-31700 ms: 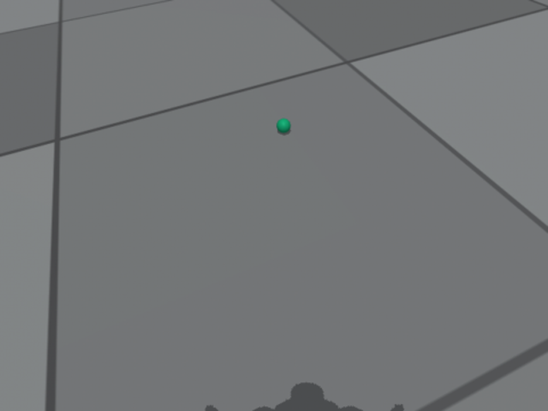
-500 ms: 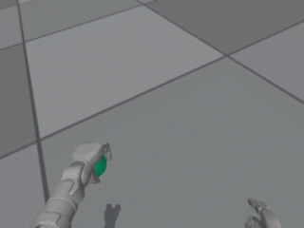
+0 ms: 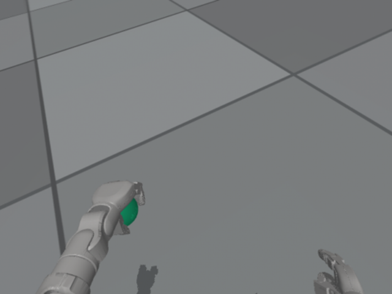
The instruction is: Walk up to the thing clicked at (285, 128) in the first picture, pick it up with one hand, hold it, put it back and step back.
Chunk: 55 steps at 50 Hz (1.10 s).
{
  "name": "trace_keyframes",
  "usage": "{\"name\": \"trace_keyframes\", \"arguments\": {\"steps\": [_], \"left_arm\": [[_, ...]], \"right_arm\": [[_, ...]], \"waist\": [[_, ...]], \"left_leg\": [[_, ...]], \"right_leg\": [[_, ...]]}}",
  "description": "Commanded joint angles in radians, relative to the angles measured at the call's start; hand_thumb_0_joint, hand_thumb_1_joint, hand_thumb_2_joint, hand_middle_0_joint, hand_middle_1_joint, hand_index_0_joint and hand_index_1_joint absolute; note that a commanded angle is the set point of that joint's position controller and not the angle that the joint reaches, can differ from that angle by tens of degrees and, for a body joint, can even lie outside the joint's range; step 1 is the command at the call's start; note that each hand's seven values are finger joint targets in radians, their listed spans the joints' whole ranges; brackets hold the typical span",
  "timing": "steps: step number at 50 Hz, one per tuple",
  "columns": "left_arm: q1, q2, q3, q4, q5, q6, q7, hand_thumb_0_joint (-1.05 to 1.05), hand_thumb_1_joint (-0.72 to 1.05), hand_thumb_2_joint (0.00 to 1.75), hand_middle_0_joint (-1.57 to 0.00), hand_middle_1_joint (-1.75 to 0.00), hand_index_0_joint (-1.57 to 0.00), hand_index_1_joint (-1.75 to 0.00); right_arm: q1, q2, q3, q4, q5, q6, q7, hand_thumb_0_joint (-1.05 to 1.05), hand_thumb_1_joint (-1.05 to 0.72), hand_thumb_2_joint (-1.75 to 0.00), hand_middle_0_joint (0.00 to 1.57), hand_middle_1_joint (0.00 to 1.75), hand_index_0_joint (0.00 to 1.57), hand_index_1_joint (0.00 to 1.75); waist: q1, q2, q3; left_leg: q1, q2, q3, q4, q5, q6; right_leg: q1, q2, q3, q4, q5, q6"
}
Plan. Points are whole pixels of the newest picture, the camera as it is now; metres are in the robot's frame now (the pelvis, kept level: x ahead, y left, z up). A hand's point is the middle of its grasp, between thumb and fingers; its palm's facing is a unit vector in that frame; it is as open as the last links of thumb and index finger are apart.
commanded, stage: hold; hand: left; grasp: from above
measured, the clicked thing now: (120, 210) +0.31 +0.24 -0.04
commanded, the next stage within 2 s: crouch in 0.56 s
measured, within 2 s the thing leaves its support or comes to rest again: neither
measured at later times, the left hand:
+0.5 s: hand (124, 209) +0.30 +0.22 -0.02, palm faces -0.43 -0.07 -0.90, open 9.3 cm
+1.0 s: hand (129, 219) +0.30 +0.23 -0.08, palm faces -0.46 -0.04 -0.89, open 9.3 cm
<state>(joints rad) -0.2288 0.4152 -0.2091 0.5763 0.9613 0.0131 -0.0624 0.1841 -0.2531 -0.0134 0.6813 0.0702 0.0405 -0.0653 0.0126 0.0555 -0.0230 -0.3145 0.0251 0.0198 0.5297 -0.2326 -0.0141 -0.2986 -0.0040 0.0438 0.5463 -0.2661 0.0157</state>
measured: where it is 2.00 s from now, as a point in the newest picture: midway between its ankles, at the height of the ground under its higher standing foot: outside the picture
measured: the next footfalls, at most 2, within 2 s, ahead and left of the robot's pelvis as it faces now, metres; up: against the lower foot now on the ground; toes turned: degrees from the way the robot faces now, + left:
none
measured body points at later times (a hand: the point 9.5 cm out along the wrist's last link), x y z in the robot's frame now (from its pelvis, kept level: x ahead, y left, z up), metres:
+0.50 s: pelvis +0.01 +0.00 +0.00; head +0.02 -0.02 +0.45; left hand +0.32 +0.22 +0.03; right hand +0.16 -0.25 -0.11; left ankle +0.03 +0.13 -0.73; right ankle +0.01 -0.13 -0.73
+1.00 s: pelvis +0.00 +0.00 -0.01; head +0.04 +0.00 +0.44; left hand +0.32 +0.23 -0.03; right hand +0.15 -0.25 -0.12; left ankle +0.03 +0.13 -0.73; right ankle +0.01 -0.13 -0.73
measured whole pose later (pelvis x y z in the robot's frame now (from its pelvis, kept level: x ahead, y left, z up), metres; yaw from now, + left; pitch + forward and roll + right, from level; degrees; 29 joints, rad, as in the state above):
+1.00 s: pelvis +0.00 +0.00 -0.01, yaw +1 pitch +6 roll +0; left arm -0.32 0.38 -0.21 0.81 1.05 -0.05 0.09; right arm 0.18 -0.25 -0.03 0.68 0.05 0.07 -0.04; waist -0.01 0.01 -0.03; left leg -0.46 0.02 0.00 0.63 -0.28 -0.01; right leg -0.43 -0.01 0.03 0.64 -0.31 0.02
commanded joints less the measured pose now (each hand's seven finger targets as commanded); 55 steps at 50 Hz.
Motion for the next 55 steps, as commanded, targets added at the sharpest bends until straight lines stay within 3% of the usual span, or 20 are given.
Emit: {"name": "trace_keyframes", "arguments": {"steps": [1,3,5,7,9,14,17,19,22,29,32,33,36,39,44,46,48,50,52,55], "left_arm": [[-0.315,0.203,0.104,-0.201,-0.001,-0.006,0.037,0.0,0.49,0.91,-0.75,-1.12,-0.83,-1.05],[-0.286,0.189,0.097,-0.189,0.004,-0.005,0.037,0.0,0.49,0.94,-0.76,-1.13,-0.83,-1.06],[-0.317,0.215,0.114,-0.206,0.008,-0.005,0.037,0.0,0.49,0.93,-0.74,-1.15,-0.82,-1.07],[-0.331,0.193,0.091,-0.202,0.008,-0.004,0.036,0.0,0.49,0.92,-0.75,-1.13,-0.82,-1.06],[-0.291,0.192,0.102,-0.169,0.01,-0.001,0.041,0.0,0.49,0.9,-0.76,-1.11,-0.83,-1.04],[-0.368,0.211,0.105,-0.225,0.02,-0.008,0.048,0.0,0.47,0.9,-0.73,-1.13,-0.81,-1.05],[-0.34,0.204,0.112,-0.199,0.015,-0.006,0.054,0.0,0.48,0.92,-0.75,-1.12,-0.82,-1.04],[-0.313,0.169,0.081,-0.162,0.018,-0.002,0.051,0.0,0.5,0.92,-0.75,-1.14,-0.83,-1.06],[-0.32,0.212,0.115,-0.169,0.024,-0.003,0.054,0.0,0.46,0.91,-0.73,-1.12,-0.8,-1.05],[-0.313,0.182,0.09,-0.162,0.013,-0.008,0.045,0.0,0.49,0.94,-0.76,-1.14,-0.83,-1.07],[-0.341,0.204,0.105,-0.189,0.022,-0.01,0.05,0.0,0.49,0.94,-0.76,-1.12,-0.83,-1.06],[-0.347,0.187,0.091,-0.193,0.019,-0.011,0.05,0.0,0.57,0.86,-0.79,-1.16,-0.89,-1.05],[-0.328,0.186,0.098,-0.146,0.029,-0.012,0.061,0.0,0.39,0.94,-0.68,-1.12,-0.74,-1.06],[-0.297,0.16,0.084,-0.097,0.031,-0.019,0.077,0.0,0.42,0.96,-0.7,-1.13,-0.76,-1.06],[-0.324,0.137,0.074,0.025,0.068,-0.055,0.142,0.0,0.46,0.98,-0.74,-1.14,-0.8,-1.08],[-0.393,0.164,0.095,0.048,0.09,-0.068,0.185,0.0,0.42,0.96,-0.72,-1.1,-0.78,-1.05],[-0.413,0.143,0.086,0.126,0.106,-0.07,0.229,0.0,0.43,0.96,-0.72,-1.14,-0.78,-1.08],[-0.525,0.148,0.087,0.132,0.133,-0.081,0.281,0.0,0.41,0.95,-0.7,-1.14,-0.77,-1.08],[-0.535,0.125,0.079,0.229,0.162,-0.083,0.328,0.0,0.4,0.97,-0.7,-1.16,-0.76,-1.1],[-0.614,0.138,0.089,0.311,0.192,-0.083,0.385,0.0,0.42,0.94,-0.71,-1.16,-0.77,-1.09]], "right_arm": [[-0.109,-0.124,-0.044,-0.146,0.0,-0.047,-0.01,0.0,-0.91,-0.9,0.2,0.3,0.2,0.3],[-0.11,-0.12,-0.043,-0.148,0.002,-0.046,-0.009,0.0,-0.92,-0.9,0.2,0.3,0.2,0.3],[-0.106,-0.124,-0.044,-0.144,0.002,-0.043,-0.01,0.0,-0.91,-0.9,0.2,0.3,0.2,0.3],[-0.102,-0.12,-0.044,-0.141,0.0,-0.042,-0.01,0.0,-0.92,-0.9,0.2,0.3,0.2,0.3],[-0.106,-0.119,-0.043,-0.142,0.004,-0.039,-0.011,0.0,-0.91,-0.9,0.2,0.3,0.2,0.3],[-0.099,-0.121,-0.047,-0.134,0.0,-0.033,-0.01,0.0,-0.92,-0.9,0.2,0.3,0.2,0.3],[-0.098,-0.119,-0.047,-0.133,0.001,-0.03,-0.011,0.0,-0.91,-0.9,0.2,0.3,0.2,0.3],[-0.097,-0.119,-0.047,-0.134,0.004,-0.029,-0.009,0.0,-0.91,-0.9,0.2,0.3,0.2,0.3],[-0.094,-0.123,-0.053,-0.133,0.002,-0.024,-0.009,0.0,-0.91,-0.9,0.2,0.3,0.2,0.3],[-0.095,-0.12,-0.053,-0.141,0.005,-0.018,-0.007,0.0,-0.92,-0.9,0.2,0.3,0.2,0.3],[-0.092,-0.121,-0.055,-0.144,0.003,-0.016,-0.008,0.0,-0.91,-0.9,0.2,0.3,0.2,0.3],[-0.096,-0.118,-0.053,-0.144,0.005,-0.016,-0.008,0.0,-0.93,-0.92,0.2,0.3,0.2,0.3],[-0.077,-0.123,-0.056,-0.131,0.005,-0.013,-0.01,0.0,-0.9,-0.9,0.2,0.3,0.2,0.3],[-0.072,-0.123,-0.057,-0.13,0.003,-0.007,-0.007,0.0,-0.9,-0.9,0.2,0.3,0.2,0.3],[-0.061,-0.124,-0.058,-0.116,-0.009,0.001,0.001,0.0,-0.9,-0.9,0.2,0.3,0.2,0.3],[-0.037,-0.127,-0.066,-0.102,-0.018,0.005,0.006,0.0,-0.9,-0.9,0.2,0.3,0.2,0.3],[-0.018,-0.131,-0.07,-0.089,-0.028,0.006,0.014,0.0,-0.91,-0.9,0.2,0.3,0.2,0.3],[0.01,-0.14,-0.084,-0.069,-0.041,0.001,0.022,0.0,-0.91,-0.9,0.2,0.3,0.2,0.3],[0.036,-0.141,-0.093,-0.065,-0.051,-0.005,0.032,0.0,-0.91,-0.9,0.2,0.3,0.2,0.3],[0.069,-0.152,-0.102,-0.063,-0.065,-0.013,0.044,0.0,-0.91,-0.9,0.2,0.3,0.2,0.3]], "waist": [[0.001,-0.034,-0.209],[0.002,-0.049,-0.213],[-0.001,-0.034,-0.231],[-0.011,-0.047,-0.226],[-0.001,-0.056,-0.208],[-0.007,-0.029,-0.257],[0.004,-0.026,-0.241],[-0.008,-0.04,-0.22],[0.01,-0.039,-0.232],[0.003,-0.048,-0.22],[0.005,-0.032,-0.235],[0.0,-0.031,-0.242],[-0.012,-0.047,-0.237],[-0.015,-0.085,-0.198],[-0.035,-0.097,-0.153],[-0.039,-0.072,-0.199],[-0.054,-0.073,-0.21],[-0.074,-0.036,-0.296],[-0.087,-0.037,-0.327],[-0.099,-0.027,-0.409]], "left_leg": [[0.144,-0.032,0.012,-0.08,0.115,0.025],[0.141,-0.038,0.016,-0.078,0.124,0.028],[0.156,-0.037,0.019,-0.076,0.148,0.027],[0.163,-0.036,0.018,-0.075,0.153,0.03],[0.156,-0.042,0.023,-0.078,0.155,0.032],[0.187,-0.04,0.023,-0.076,0.19,0.031],[0.181,-0.04,0.022,-0.081,0.196,0.028],[0.173,-0.037,0.022,-0.087,0.187,0.028],[0.172,-0.035,0.018,-0.085,0.211,0.026],[0.176,-0.034,0.017,-0.094,0.203,0.027],[0.183,-0.037,0.019,-0.092,0.209,0.027],[0.192,-0.04,0.023,-0.091,0.209,0.028],[0.196,-0.038,0.024,-0.084,0.239,0.03],[0.166,-0.037,0.021,-0.077,0.215,0.032],[0.07,-0.04,0.015,-0.024,0.156,0.026],[0.029,-0.043,0.017,0.035,0.153,0.024],[-0.042,-0.042,0.015,0.109,0.13,0.02],[-0.097,-0.037,0.014,0.212,0.131,0.013],[-0.2,-0.033,0.006,0.313,0.101,0.008],[-0.348,-0.027,0.003,0.455,0.057,0.015]], "right_leg": [[0.017,0.04,-0.024,-0.108,0.099,-0.021],[0.025,0.038,-0.022,-0.11,0.11,-0.019],[0.031,0.038,-0.02,-0.109,0.136,-0.018],[0.027,0.038,-0.022,-0.112,0.146,-0.016],[0.03,0.034,-0.021,-0.119,0.151,-0.014],[0.045,0.033,-0.02,-0.113,0.187,-0.016],[0.053,0.036,-0.025,-0.116,0.186,-0.018],[0.038,0.037,-0.024,-0.114,0.18,-0.021],[0.059,0.039,-0.032,-0.115,0.194,-0.022],[0.058,0.039,-0.032,-0.123,0.187,-0.023],[0.067,0.036,-0.03,-0.125,0.196,-0.023],[0.062,0.034,-0.025,-0.125,0.203,-0.021],[0.055,0.035,-0.026,-0.117,0.24,-0.018],[0.035,0.034,-0.032,-0.12,0.214,-0.017],[-0.057,0.033,-0.033,-0.066,0.153,-0.024],[-0.097,0.03,-0.032,-0.015,0.156,-0.023],[-0.167,0.031,-0.034,0.048,0.136,-0.023],[-0.263,0.034,-0.034,0.147,0.138,-0.027],[-0.372,0.037,-0.038,0.242,0.107,-0.031],[-0.518,0.039,-0.044,0.374,0.065,-0.033]]}}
